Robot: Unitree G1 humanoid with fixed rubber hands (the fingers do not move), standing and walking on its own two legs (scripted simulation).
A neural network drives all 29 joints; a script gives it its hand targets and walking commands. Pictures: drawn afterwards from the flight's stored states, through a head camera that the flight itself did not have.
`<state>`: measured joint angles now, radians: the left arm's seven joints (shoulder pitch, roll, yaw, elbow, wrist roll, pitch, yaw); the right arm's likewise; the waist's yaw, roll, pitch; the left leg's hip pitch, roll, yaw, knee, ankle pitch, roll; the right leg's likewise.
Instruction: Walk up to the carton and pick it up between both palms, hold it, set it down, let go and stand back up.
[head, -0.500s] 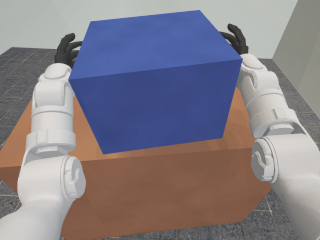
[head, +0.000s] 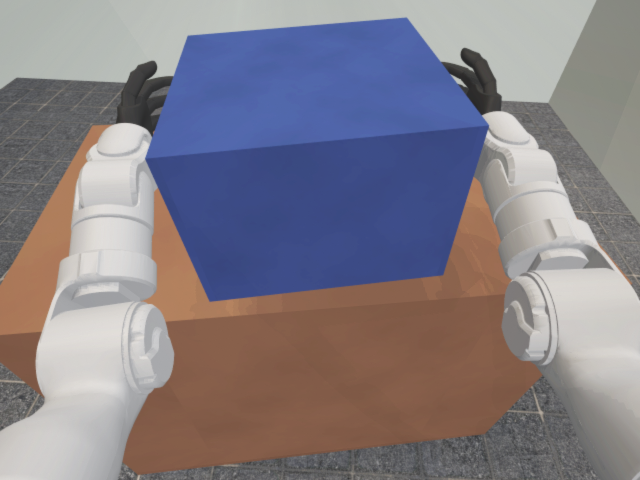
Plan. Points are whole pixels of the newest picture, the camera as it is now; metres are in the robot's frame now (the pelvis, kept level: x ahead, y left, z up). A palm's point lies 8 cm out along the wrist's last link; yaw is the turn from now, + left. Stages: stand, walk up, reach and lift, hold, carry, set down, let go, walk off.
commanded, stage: set down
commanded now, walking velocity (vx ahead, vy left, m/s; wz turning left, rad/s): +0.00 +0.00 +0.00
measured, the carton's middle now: (312, 152) +0.46 +0.00 +0.19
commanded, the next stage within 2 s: none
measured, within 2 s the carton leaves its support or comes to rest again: neither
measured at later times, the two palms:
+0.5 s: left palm (157, 138) +0.46 +0.18 +0.22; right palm (475, 133) +0.45 -0.20 +0.23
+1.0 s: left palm (169, 142) +0.49 +0.18 +0.20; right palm (466, 139) +0.47 -0.21 +0.21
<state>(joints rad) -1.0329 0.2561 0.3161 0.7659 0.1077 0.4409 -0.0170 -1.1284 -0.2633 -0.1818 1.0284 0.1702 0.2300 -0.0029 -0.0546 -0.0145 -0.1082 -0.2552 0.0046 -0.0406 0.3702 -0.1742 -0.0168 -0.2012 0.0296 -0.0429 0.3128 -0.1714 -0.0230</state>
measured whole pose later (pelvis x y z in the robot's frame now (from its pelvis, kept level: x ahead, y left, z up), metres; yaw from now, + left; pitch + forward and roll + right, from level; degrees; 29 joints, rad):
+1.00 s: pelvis +0.02 +0.00 +0.00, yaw +0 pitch +5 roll -1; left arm -1.12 0.25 0.33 1.01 0.11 0.26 0.00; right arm -1.13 -0.24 -0.36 1.12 -0.04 0.11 0.06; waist -0.05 -0.01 -0.06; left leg -0.26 0.00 -0.04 0.37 -0.20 -0.02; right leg -0.20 0.03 -0.04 0.31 -0.20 -0.02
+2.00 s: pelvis +0.04 +0.00 +0.00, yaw +0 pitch +14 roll +0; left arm -1.14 0.24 0.37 1.11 0.11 0.14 0.01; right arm -1.13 -0.21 -0.57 1.15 -0.24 0.01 0.12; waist -0.05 -0.01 -0.12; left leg -0.39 0.01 -0.04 0.37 -0.21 -0.02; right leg -0.34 0.03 -0.04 0.32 -0.21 -0.02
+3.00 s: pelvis +0.04 +0.00 +0.00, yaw -1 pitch +14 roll +0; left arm -1.16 0.22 0.51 1.18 0.13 0.04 -0.02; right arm -1.12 -0.18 -0.64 1.12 -0.31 -0.01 0.13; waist -0.05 -0.01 -0.10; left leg -0.41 0.01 -0.03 0.37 -0.20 -0.02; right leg -0.37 0.03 -0.04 0.33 -0.21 -0.02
